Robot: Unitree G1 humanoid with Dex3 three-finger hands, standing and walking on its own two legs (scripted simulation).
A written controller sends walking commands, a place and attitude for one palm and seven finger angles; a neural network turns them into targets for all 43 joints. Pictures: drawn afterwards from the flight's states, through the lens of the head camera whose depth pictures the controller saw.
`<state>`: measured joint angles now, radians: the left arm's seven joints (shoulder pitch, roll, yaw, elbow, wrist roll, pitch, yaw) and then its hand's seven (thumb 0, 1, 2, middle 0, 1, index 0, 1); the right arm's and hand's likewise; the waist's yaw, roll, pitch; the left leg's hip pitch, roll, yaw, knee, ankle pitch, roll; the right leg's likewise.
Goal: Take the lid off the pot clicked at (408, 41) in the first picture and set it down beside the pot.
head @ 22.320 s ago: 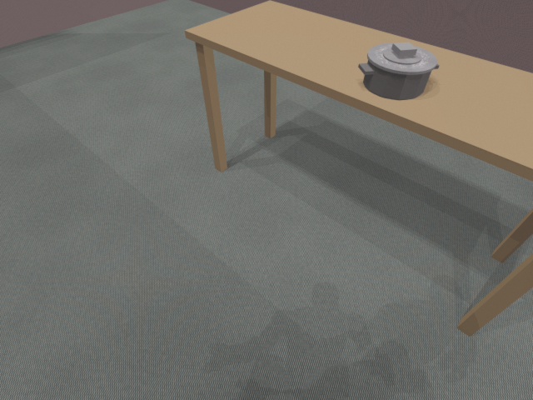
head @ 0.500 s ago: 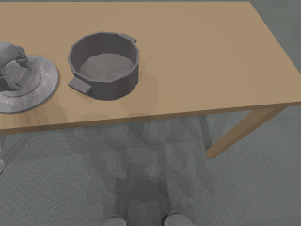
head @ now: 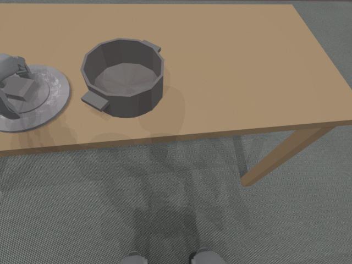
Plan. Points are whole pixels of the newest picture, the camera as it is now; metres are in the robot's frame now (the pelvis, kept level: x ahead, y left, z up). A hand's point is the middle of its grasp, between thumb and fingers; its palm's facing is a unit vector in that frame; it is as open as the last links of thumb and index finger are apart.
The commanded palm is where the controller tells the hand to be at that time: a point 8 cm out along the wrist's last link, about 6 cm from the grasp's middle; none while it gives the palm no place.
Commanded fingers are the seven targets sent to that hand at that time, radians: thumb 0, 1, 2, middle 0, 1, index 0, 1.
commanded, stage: open the fingers wide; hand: left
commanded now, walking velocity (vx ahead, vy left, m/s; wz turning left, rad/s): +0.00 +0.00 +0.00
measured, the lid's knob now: (19, 88) +0.51 +0.32 +0.05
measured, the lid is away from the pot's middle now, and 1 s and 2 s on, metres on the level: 0.24 0.24 0.24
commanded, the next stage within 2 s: raise the empty hand in 0.04 s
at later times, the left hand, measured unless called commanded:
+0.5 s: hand out of the picture +0.48 +0.33 +0.11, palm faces -0.42 -0.12 -0.90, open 11.0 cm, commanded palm +0.50 +0.32 +0.17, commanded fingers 0.00 0.02 0.58 -0.32 -0.91 -0.32 -0.91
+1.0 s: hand out of the picture +0.47 +0.33 +0.16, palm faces -0.37 -0.12 -0.92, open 11.0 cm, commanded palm +0.50 +0.33 +0.23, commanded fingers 0.00 0.02 0.58 -0.32 -0.91 -0.32 -0.91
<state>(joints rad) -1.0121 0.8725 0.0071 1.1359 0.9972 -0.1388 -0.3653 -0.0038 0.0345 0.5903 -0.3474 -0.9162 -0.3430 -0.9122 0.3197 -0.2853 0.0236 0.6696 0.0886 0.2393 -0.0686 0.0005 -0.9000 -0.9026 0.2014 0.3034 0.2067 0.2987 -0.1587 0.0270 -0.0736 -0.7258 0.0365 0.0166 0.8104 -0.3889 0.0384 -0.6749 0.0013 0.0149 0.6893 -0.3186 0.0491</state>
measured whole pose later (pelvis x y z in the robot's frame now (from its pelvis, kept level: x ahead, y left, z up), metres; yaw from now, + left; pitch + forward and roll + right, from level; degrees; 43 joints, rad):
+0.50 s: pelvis +0.00 +0.01 +0.01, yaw +0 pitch +16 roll -3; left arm -1.05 0.86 -0.01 1.12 0.99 -0.10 -0.38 0.00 0.02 0.58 -0.33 -0.90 -0.34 -0.91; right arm 0.34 -0.28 0.03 0.68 0.09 0.23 -0.07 0.00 -0.90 -0.90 0.20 0.30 0.21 0.30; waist -0.16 0.03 -0.08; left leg -0.67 0.03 0.02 0.77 -0.38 0.05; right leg -0.62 0.00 0.02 0.64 -0.30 0.05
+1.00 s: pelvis +0.01 +0.00 +0.02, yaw +1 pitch +13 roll -3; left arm -1.11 0.85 -0.07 1.10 0.97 -0.05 -0.44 0.00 0.02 0.58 -0.33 -0.90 -0.34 -0.91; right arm 0.30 -0.29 0.02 0.67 0.10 0.23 -0.06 0.00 -0.90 -0.90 0.20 0.30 0.21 0.30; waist -0.13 0.03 -0.07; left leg -0.57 0.02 0.02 0.69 -0.35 0.04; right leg -0.51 -0.02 0.02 0.56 -0.28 0.05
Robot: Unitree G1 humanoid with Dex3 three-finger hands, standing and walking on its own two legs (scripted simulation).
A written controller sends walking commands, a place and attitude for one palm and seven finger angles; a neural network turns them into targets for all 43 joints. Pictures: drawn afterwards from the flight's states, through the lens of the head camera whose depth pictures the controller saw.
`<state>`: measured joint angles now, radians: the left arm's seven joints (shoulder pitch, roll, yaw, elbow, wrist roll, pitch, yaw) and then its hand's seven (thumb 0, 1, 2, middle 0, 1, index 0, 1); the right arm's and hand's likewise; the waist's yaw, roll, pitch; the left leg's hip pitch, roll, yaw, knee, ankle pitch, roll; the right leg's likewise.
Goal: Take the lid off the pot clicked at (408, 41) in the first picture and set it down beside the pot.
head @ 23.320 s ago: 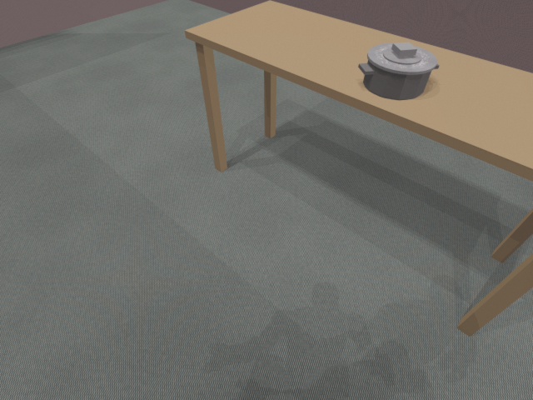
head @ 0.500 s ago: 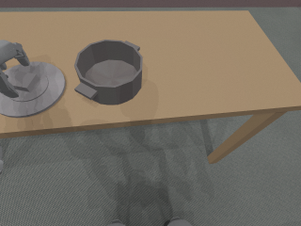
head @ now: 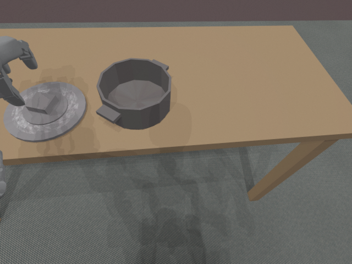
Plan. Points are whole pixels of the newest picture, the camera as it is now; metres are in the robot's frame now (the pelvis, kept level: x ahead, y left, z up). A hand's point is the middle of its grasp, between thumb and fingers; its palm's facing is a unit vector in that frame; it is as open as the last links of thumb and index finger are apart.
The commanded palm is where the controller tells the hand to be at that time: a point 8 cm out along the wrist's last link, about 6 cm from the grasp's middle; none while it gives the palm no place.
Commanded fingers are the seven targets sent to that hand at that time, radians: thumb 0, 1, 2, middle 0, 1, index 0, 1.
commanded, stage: raise the empty hand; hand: left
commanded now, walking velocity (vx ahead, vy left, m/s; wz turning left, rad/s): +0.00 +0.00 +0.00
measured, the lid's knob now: (42, 102) +0.51 +0.31 +0.04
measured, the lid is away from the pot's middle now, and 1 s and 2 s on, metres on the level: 0.24 0.24 0.24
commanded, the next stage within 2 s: draw the hand back to the body in 0.44 s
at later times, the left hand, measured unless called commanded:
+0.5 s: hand out of the picture +0.47 +0.32 +0.19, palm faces -0.35 -0.13 -0.93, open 11.0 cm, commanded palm +0.49 +0.32 +0.25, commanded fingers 0.00 0.02 0.58 -0.32 -0.91 -0.32 -0.91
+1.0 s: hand out of the picture +0.43 +0.31 +0.18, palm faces -0.30 -0.09 -0.95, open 11.0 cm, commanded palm +0.41 +0.31 +0.24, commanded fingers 0.00 0.02 0.58 -0.32 -0.91 -0.32 -0.91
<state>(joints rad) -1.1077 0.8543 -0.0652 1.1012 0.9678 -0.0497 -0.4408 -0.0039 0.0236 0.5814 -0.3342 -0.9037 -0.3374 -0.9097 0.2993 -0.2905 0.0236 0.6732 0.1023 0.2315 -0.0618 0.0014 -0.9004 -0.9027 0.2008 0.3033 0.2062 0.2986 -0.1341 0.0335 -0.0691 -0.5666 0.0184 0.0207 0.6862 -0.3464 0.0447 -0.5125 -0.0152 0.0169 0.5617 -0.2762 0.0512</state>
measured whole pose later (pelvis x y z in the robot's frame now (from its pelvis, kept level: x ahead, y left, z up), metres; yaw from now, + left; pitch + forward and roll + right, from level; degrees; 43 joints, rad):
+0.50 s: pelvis +0.00 +0.00 +0.01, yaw +0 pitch +11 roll -2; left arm -1.20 0.89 -0.10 1.13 0.97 -0.01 -0.50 0.00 0.02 0.58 -0.33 -0.90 -0.34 -0.91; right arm 0.29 -0.30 0.03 0.69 0.11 0.24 -0.05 0.00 -0.90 -0.90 0.20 0.30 0.21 0.30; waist -0.14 0.03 -0.06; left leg -0.51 0.02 0.02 0.64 -0.33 0.04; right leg -0.46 -0.02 0.02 0.52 -0.26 0.05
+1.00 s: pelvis +0.00 -0.01 +0.01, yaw +2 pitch +8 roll -2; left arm -0.88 0.81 -0.04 0.77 0.89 0.04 -0.49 0.00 0.02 0.58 -0.33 -0.90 -0.34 -0.91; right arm 0.21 -0.29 0.03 0.63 0.10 0.26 -0.02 0.00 -0.90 -0.90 0.20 0.30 0.20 0.30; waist -0.08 0.05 -0.04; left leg -0.42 0.00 0.01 0.58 -0.30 0.04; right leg -0.37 -0.03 0.00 0.48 -0.25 0.05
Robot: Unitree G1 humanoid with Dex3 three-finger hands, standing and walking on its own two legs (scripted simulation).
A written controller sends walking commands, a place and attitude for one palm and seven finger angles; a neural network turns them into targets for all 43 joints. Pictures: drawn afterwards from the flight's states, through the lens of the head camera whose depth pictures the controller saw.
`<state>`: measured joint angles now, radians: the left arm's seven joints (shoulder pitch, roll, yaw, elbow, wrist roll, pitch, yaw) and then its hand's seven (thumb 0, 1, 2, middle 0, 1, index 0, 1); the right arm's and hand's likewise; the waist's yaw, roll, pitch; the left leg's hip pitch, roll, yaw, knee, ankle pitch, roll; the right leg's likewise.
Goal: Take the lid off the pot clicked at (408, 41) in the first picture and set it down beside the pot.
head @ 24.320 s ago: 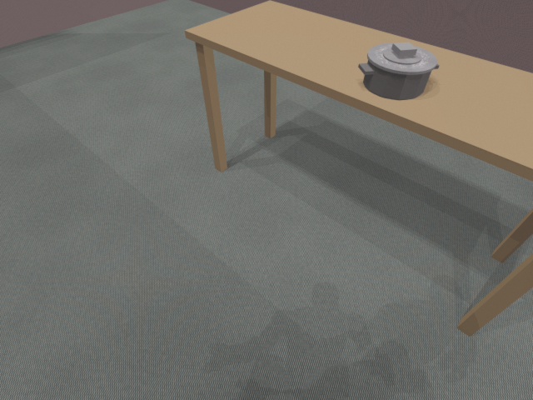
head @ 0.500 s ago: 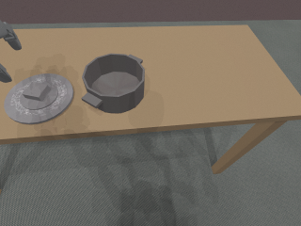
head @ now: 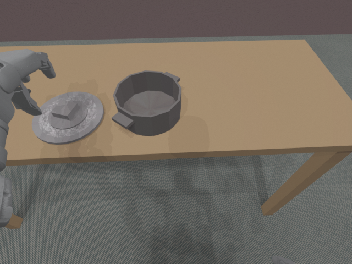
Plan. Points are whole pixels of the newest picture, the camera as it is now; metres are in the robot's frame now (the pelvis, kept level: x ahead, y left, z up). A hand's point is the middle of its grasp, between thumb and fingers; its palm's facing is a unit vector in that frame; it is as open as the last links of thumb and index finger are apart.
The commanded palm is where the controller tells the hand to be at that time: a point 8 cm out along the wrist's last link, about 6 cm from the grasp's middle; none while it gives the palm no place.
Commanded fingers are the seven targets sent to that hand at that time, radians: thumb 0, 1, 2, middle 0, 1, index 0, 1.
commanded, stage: draw the hand back to the body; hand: left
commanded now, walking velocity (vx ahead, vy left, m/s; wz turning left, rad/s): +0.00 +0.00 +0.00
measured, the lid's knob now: (65, 109) +0.52 +0.30 +0.03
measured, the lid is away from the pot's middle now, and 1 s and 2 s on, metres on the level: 0.24 0.24 0.24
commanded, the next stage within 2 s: step back with the hand held close in 1.80 s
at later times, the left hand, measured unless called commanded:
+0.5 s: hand (36, 82) +0.40 +0.24 +0.22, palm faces +0.44 -0.87 -0.22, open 10.1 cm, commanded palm +0.34 +0.28 +0.22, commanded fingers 0.00 0.44 0.73 -0.27 -0.62 -0.27 -0.62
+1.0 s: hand (24, 126) +0.31 +0.23 +0.22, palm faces +0.46 -0.86 -0.22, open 7.8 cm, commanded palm +0.25 +0.26 +0.22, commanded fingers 0.00 0.90 0.90 -0.20 -0.30 -0.20 -0.30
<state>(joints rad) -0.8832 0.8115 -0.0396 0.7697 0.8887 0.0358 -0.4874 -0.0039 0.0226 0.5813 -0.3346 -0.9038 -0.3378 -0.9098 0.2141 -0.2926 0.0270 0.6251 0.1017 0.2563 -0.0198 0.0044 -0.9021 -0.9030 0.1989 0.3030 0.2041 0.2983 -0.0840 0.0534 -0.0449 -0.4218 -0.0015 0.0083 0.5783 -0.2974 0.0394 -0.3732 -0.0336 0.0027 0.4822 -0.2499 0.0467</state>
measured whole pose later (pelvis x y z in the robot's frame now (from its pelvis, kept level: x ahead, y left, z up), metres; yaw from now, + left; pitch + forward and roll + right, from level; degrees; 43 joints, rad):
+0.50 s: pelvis +0.02 -0.04 +0.01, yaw -2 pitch +0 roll -1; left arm -0.40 0.48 0.37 0.31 -0.07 -0.01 0.08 0.00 0.23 0.66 -0.30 -0.76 -0.30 -0.76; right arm 0.21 -0.28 0.03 0.69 0.04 0.00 -0.06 0.01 -0.90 -0.90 0.20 0.30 0.21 0.30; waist 0.00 0.04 0.01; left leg -0.12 0.05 0.03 0.39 -0.26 -0.02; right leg -0.11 0.01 0.02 0.35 -0.23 0.00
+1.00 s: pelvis +0.01 -0.04 +0.01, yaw -1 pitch -4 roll +0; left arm -0.09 0.38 0.37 -0.01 -0.11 -0.03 0.08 0.01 0.76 0.86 -0.22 -0.39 -0.22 -0.39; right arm 0.13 -0.24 0.04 0.69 0.02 -0.05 -0.07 0.01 -0.90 -0.90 0.20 0.30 0.20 0.30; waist 0.05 0.06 0.04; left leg -0.05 0.05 0.02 0.35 -0.22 -0.03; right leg -0.05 0.02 0.01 0.32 -0.20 -0.01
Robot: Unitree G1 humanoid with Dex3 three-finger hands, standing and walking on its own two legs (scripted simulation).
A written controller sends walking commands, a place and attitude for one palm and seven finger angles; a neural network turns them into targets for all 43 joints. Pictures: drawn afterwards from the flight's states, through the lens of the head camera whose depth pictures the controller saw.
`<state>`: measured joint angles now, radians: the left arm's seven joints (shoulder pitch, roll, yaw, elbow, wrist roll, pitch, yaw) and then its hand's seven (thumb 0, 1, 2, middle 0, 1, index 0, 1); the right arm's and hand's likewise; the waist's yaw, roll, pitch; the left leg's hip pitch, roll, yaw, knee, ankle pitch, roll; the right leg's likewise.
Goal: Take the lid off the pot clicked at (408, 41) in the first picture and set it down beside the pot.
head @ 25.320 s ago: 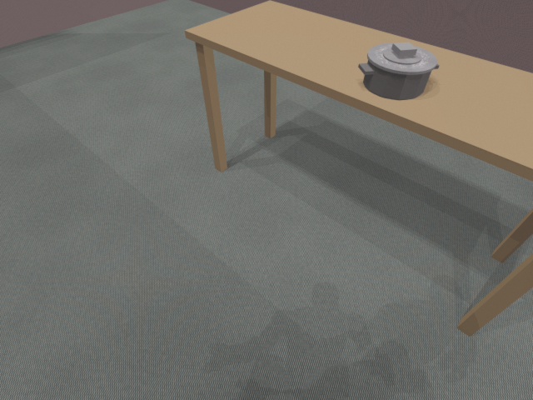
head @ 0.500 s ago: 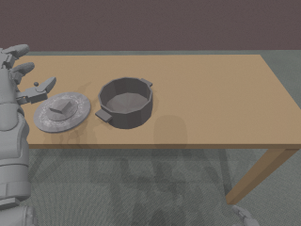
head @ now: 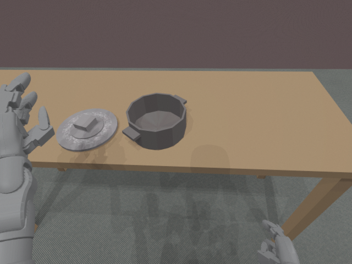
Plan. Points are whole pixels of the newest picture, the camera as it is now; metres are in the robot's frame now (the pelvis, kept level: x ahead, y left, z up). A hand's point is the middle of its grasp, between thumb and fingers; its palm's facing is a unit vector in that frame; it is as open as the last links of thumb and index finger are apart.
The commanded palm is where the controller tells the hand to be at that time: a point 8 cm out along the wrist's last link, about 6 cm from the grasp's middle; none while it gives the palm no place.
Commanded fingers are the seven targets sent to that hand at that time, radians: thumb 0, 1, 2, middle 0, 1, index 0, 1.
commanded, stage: draw the hand back to the body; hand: left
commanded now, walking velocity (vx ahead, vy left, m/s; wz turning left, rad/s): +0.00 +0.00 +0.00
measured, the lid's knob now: (85, 122) +0.50 +0.36 +0.01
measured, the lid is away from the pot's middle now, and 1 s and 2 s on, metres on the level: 0.24 0.24 0.24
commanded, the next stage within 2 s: step back with the hand held close in 0.80 s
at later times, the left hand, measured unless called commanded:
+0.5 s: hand (27, 167) +0.21 +0.27 +0.19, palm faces +0.44 -0.85 -0.30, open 7.4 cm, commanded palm +0.14 +0.30 +0.20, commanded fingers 0.00 0.90 0.90 -0.20 -0.30 -0.20 -0.30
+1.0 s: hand (12, 185) +0.17 +0.27 +0.20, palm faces +0.45 -0.81 -0.38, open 7.4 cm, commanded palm +0.11 +0.30 +0.20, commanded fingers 0.00 0.90 0.90 -0.20 -0.30 -0.20 -0.30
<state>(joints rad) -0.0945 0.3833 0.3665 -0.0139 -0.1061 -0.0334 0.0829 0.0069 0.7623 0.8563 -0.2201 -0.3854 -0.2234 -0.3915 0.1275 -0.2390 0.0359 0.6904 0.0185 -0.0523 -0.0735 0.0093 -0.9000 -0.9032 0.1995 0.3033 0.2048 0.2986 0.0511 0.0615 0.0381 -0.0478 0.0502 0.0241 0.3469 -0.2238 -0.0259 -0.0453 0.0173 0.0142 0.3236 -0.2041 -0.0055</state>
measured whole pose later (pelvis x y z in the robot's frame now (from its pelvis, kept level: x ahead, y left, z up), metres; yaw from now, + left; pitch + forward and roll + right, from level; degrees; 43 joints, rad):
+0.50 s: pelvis -0.01 +0.02 +0.00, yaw +0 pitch -6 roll -1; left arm 0.28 0.35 0.34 -0.39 -0.10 -0.06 0.07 0.01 0.89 0.90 -0.20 -0.30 -0.21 -0.31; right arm 0.15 -0.22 0.03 0.68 -0.01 -0.09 -0.06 0.01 -0.90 -0.90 0.20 0.30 0.21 0.30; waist 0.06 0.05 0.04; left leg -0.03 0.02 0.03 0.37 -0.23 0.00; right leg -0.01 -0.01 0.02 0.31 -0.19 0.02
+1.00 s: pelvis -0.01 +0.02 +0.00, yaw +1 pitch -5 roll -1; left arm 0.44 0.37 0.37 -0.54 -0.07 -0.12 0.09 0.01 0.88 0.90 -0.21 -0.30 -0.21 -0.31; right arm 0.15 -0.21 0.05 0.63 -0.01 -0.08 -0.06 0.01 -0.90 -0.90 0.20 0.30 0.21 0.30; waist 0.06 0.05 0.02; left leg -0.10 0.03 0.01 0.43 -0.24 0.00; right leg -0.06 0.00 0.00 0.33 -0.19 0.02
